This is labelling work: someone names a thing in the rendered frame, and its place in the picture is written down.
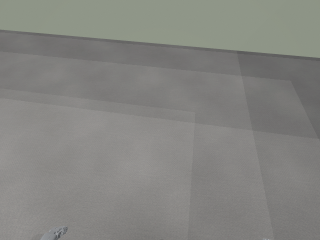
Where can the left robot hand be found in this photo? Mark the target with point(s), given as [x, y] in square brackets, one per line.
[55, 233]

